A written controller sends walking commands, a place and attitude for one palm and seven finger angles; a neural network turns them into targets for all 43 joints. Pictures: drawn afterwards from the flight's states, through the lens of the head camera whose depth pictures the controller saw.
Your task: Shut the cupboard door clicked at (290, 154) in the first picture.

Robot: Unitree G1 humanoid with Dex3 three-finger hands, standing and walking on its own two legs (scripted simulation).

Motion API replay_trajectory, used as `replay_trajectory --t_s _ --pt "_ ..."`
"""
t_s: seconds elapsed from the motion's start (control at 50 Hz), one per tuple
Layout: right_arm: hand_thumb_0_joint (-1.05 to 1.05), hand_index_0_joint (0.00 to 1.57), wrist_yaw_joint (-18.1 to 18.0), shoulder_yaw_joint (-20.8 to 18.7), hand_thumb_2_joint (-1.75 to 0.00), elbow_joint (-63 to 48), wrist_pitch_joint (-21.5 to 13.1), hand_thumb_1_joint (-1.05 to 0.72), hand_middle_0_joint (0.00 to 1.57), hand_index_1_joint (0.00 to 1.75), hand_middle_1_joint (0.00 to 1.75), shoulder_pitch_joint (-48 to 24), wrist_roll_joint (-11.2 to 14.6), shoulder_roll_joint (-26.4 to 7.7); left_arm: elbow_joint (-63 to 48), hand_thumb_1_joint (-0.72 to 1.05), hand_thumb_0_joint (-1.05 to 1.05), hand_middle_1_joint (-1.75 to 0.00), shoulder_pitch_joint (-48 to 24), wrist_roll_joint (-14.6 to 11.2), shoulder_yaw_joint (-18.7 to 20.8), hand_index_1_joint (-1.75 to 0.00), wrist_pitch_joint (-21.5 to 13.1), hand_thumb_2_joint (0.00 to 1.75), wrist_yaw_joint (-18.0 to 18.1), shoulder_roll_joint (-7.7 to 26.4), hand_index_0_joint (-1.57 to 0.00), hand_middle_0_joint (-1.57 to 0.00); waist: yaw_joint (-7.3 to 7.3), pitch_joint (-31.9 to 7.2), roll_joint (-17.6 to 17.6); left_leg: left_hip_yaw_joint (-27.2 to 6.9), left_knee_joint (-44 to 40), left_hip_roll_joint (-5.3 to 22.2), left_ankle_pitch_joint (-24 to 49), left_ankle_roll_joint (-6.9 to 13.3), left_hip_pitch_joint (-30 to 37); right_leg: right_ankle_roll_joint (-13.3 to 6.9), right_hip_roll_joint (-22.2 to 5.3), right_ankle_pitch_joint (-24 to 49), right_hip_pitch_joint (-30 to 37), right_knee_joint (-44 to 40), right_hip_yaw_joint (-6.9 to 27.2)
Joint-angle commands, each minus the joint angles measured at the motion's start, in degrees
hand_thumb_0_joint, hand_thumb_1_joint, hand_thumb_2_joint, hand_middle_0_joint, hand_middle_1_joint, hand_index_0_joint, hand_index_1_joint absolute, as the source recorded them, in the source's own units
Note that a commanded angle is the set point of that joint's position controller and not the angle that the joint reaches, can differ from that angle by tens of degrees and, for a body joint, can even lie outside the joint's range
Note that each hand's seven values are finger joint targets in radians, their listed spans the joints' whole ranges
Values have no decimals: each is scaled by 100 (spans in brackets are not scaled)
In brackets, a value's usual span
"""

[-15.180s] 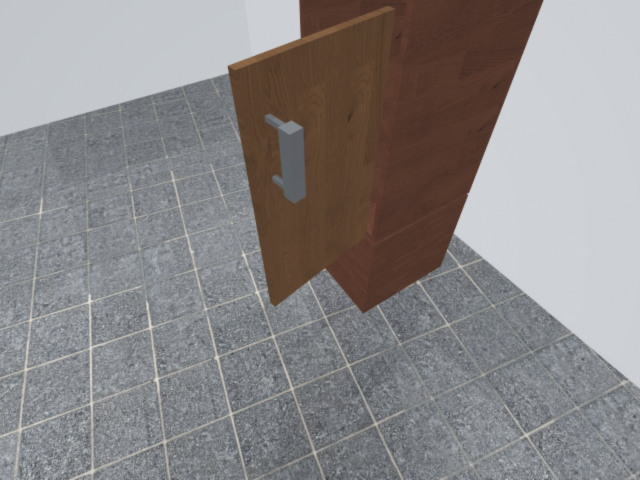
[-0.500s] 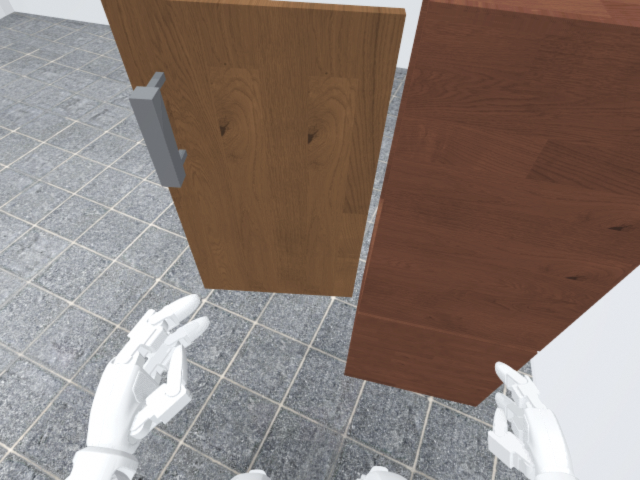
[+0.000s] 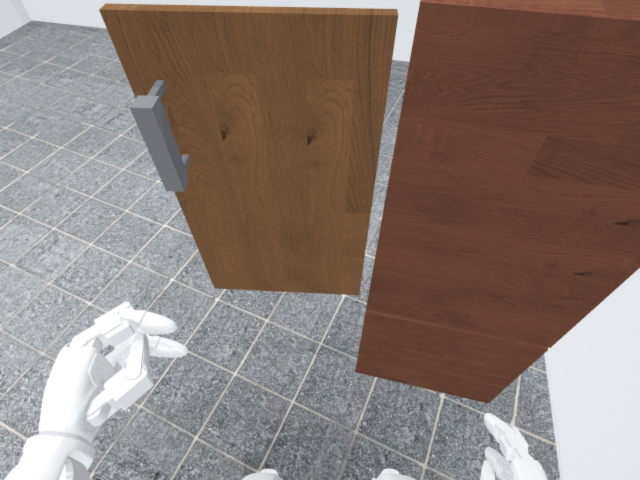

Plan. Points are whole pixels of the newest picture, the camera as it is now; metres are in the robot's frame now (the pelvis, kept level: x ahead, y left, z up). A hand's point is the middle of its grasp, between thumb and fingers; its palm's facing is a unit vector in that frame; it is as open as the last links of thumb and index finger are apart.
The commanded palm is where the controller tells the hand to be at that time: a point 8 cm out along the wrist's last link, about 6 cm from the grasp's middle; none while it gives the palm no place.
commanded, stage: raise the hand and make a fist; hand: left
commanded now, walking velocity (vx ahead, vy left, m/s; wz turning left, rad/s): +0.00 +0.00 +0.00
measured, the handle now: (168, 137) +0.52 +0.23 +0.15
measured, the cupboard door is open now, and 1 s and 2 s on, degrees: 100 100 100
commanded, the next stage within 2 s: bring the fist close to the handle in 1.08 s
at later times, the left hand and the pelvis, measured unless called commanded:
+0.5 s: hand (106, 332) +0.24 +0.22 +0.13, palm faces +0.01 -1.00 -0.05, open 3.1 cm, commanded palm +0.21 +0.27 +0.14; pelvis +0.02 +0.03 +0.02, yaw +1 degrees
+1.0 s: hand (115, 312) +0.25 +0.21 +0.15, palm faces +0.03 -1.00 -0.06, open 3.1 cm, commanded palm +0.22 +0.26 +0.16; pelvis +0.02 +0.02 +0.04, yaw +0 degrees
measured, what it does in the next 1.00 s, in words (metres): stands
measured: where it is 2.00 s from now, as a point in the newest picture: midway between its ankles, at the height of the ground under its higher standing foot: outside the picture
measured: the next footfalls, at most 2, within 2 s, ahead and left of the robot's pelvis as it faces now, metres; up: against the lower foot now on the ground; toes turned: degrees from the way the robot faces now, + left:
none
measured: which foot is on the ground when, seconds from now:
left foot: down 0.00-1.00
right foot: down 0.00-1.00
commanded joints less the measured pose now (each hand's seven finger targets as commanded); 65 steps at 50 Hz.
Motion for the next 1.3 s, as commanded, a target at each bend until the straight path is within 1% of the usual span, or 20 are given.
replay_trajectory --t_s 0.0,0.12,0.22,0.36,0.4,0.54,0.6,0.66,0.72,0.74,0.8,0.88,0.9,0.96,1.0,1.08,1.12,1.16,1.2,1.28 --pt "0 20 -16 -304 -90 -1038 -519 -90 20 30 30 -705 3 -758 -1171 90 0 -114 -131 -56 282 -114 -571 90 -61 647 -97 -97 166 -638 -414 -197 -897 -182 1132 133 77 218 -99 393 1108 -1190 710" --pt "0 20 -12 -293 -90 -1004 -627 -90 20 30 30 -623 14 -816 -1799 90 0 -126 -270 18 254 -126 -517 90 65 697 -108 -108 213 -929 176 -283 -1285 -145 1518 112 798 113 30 1037 1230 -994 246" --pt "0 20 -5 -229 -90 -1014 -525 -90 20 30 30 -640 25 -819 -1810 90 0 -136 -392 105 164 -136 -219 90 227 612 -117 -117 180 -553 59 -354 -1534 -92 1534 65 947 107 80 1129 1258 -1094 110" --pt "0 20 -6 -126 -90 -1038 -425 -90 20 30 30 -637 56 -792 -1982 90 0 -150 -792 158 123 -150 337 90 139 631 -130 -130 192 -540 200 -426 -1797 -31 2025 -23 1427 107 113 1558 1517 -1281 41" --pt "0 20 -15 -105 -90 -1003 -404 -90 20 30 30 -655 51 -806 -2021 90 0 -150 -952 164 241 -150 452 90 143 754 -130 -130 200 -563 30 -429 -1845 -23 2162 -8 1517 104 116 1673 1685 -1357 52" --pt "0 20 -34 -26 -90 -902 -367 -90 20 30 30 -790 82 -758 -2039 90 0 -150 -1404 131 305 -150 842 90 59 768 -130 -130 251 -485 279 -403 -2109 -27 2389 -63 1840 90 104 1857 1945 -1636 38" --pt "0 20 -58 -11 -90 -840 -381 -90 20 30 30 -853 78 -780 -1959 90 0 -150 -1548 84 434 -150 966 90 37 892 -130 -130 268 -511 45 -391 -2203 -34 2342 -26 1907 92 102 1888 2140 -1782 56" --pt "0 20 -76 -6 -90 -805 -387 -90 20 30 30 -918 108 -763 -2017 90 0 -150 -1792 71 460 -150 1077 90 16 909 -130 -130 321 -517 261 -384 -2347 -42 2424 -68 2057 80 89 1917 2239 -1871 46" --pt "0 20 -76 -15 -90 -766 -386 -90 20 30 30 -930 126 -761 -1604 90 0 -150 -1475 46 343 -150 1222 90 -17 653 -130 -130 300 -201 -138 -337 -2425 -54 2178 -19 1936 106 83 1804 2222 -2021 46" --pt "0 20 -73 -27 -90 -772 -381 -90 20 30 30 -947 130 -777 -1626 90 0 -150 -1505 40 363 -150 1246 90 -20 678 -130 -130 326 -174 -54 -333 -2473 -65 2039 -25 1926 104 82 1689 2215 -2050 54" --pt "0 20 -72 -55 -90 -788 -391 -90 20 30 30 -945 101 -796 -1789 90 0 -150 -1514 100 520 -150 1211 90 51 888 -130 -130 341 -344 -41 -275 -2458 -91 2054 23 2003 107 64 1717 2364 -2091 123" --pt "0 20 -84 -56 -90 -791 -430 -90 20 30 30 -956 82 -757 -1974 90 0 -150 -1664 123 513 -150 1023 90 149 866 -130 -130 329 -341 116 -223 -2468 -120 1943 36 2049 117 53 1627 2322 -2138 160" --pt "0 20 -81 -48 -90 -738 -430 -90 20 30 30 -934 70 -777 -1860 90 0 -150 -1644 130 574 -150 983 90 199 952 -130 -130 302 -227 -106 -224 -2453 -107 1830 69 1946 127 52 1496 2324 -2198 190" --pt "0 20 -87 -61 -90 -732 -465 -90 20 30 30 -960 79 -758 -1888 90 0 -150 -1670 157 449 -150 868 90 199 824 -130 -130 302 -212 152 -192 -2476 -132 1755 65 1996 119 37 1445 2304 -2209 209" --pt "0 20 -86 -69 -90 -700 -489 -90 20 30 30 -939 70 -778 -1817 90 0 -150 -1614 151 473 -150 824 90 191 878 -130 -130 283 -239 -33 -175 -2435 -137 1751 94 1961 135 26 1454 2366 -2253 259" --pt "0 20 -107 -72 -90 -687 -526 -90 20 30 30 -965 80 -771 -1729 90 0 -150 -1606 126 418 -150 832 90 115 818 -130 -130 290 -190 11 -143 -2429 -161 1700 105 1950 148 9 1443 2334 -2287 292" --pt "0 20 -117 -74 -90 -677 -522 -90 20 30 30 -986 82 -768 -1583 90 0 -150 -1553 91 420 -150 862 90 94 789 -130 -130 278 -91 -270 -114 -2398 -166 1568 132 1837 184 -25 1232 2318 -2397 375" --pt "0 20 -131 -78 -90 -682 -533 -90 20 30 30 -1001 80 -770 -1676 90 0 -150 -1647 71 456 -150 844 90 76 848 -130 -130 289 -194 -217 -94 -2356 -184 1612 138 1875 190 -43 1270 2377 -2408 438" --pt "0 20 -169 -81 -90 -559 -490 -90 20 30 30 -958 63 -801 -1485 90 0 -150 -2065 84 736 -150 808 90 115 1211 -130 -130 235 -122 -313 -95 -2304 -172 1556 144 1770 210 -69 1108 2380 -2462 545" --pt "0 20 -206 -67 -90 -503 -465 -90 20 30 30 -1026 84 -781 -1113 90 0 -150 -2707 34 646 -150 720 90 0 1108 -130 -130 216 -272 -43 -71 -2305 -199 1622 140 1887 198 -88 1258 2391 -2427 557"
